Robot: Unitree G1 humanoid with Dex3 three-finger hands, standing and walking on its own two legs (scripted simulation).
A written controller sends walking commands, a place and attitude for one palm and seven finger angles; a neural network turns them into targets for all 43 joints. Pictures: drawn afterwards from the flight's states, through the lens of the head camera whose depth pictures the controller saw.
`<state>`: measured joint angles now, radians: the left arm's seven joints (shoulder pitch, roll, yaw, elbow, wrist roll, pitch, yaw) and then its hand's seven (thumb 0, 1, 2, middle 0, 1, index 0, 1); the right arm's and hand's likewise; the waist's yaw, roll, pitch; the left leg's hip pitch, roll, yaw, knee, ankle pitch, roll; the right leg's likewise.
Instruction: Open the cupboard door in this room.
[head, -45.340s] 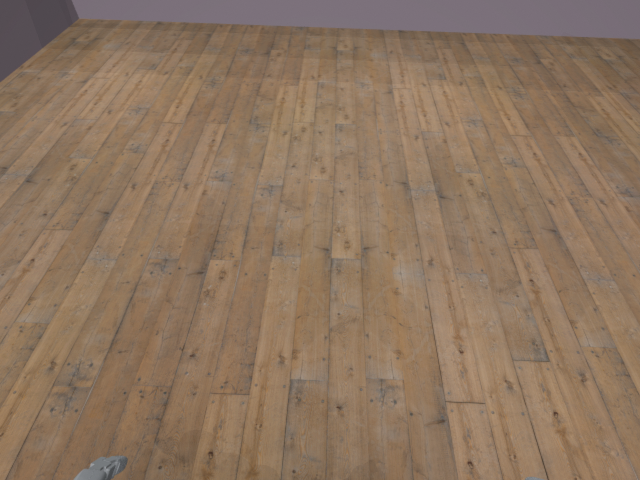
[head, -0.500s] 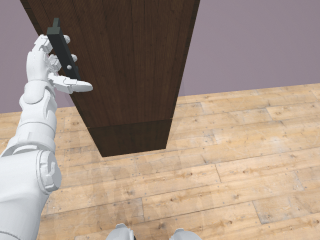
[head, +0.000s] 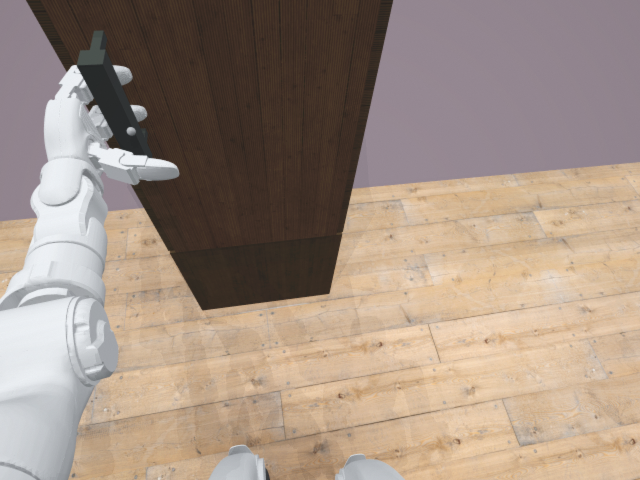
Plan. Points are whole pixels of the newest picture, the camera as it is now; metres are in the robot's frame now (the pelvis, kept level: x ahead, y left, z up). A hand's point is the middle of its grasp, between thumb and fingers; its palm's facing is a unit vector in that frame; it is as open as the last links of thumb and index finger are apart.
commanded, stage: close the thumb around the handle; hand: left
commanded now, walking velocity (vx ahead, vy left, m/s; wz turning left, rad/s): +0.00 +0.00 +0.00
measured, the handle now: (122, 105) +0.56 +0.20 +0.11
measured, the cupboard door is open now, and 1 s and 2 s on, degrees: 0 1 49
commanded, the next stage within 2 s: pull the door open along its arc in 0.72 s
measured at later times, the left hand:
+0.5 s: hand (126, 134) +0.51 +0.19 +0.11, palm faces +0.09 -1.00 +0.01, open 7.9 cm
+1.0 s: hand (138, 139) +0.50 +0.18 +0.11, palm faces +0.10 -1.00 +0.00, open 6.1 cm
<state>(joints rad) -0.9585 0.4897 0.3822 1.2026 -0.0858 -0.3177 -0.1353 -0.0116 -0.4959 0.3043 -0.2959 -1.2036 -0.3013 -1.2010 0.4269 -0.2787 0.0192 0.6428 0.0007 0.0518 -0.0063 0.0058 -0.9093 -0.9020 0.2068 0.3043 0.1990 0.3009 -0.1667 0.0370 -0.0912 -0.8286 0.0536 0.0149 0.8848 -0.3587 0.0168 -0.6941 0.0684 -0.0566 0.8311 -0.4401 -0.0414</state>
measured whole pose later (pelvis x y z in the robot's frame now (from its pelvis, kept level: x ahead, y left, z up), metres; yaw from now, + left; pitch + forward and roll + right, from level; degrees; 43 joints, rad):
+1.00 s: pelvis -0.01 +0.01 +0.00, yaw -1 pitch +16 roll -3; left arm -0.91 0.43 0.37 1.16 -0.09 -0.33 -0.09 -0.01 0.68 0.82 -0.32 -1.35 -0.33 -1.35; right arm 0.44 -0.27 0.02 0.65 0.00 0.05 0.00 0.01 -0.91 -0.90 0.21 0.30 0.20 0.30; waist -0.16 0.05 -0.10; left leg -0.82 0.05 0.03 0.89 -0.36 0.03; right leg -0.69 0.06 -0.04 0.84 -0.44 -0.03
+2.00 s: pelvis +0.01 -0.04 +0.02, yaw +4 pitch +1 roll +1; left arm 0.06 -0.07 -0.33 -0.02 0.01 0.08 0.58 0.01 0.62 0.71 -0.30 -1.31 -0.35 -1.34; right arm 0.17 -0.19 0.02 0.60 -0.04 0.09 0.03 0.01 -0.91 -0.90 0.20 0.30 0.20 0.30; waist -0.03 0.07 -0.07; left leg -0.42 0.02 -0.03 0.72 -0.32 -0.03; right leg -0.29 0.05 -0.10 0.71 -0.45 -0.09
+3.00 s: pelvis -0.01 -0.01 +0.02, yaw +3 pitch +3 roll +0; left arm -0.08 -0.09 -0.29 0.12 0.05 0.00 0.47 -0.01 -0.49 0.31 -0.36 -0.53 -0.32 -0.56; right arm 0.16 -0.18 0.01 0.58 -0.04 0.10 0.04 0.01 -0.91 -0.90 0.20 0.30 0.20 0.30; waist 0.00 0.04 -0.07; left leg -0.50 0.00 -0.01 0.77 -0.32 0.00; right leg -0.38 0.02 -0.08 0.77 -0.45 -0.05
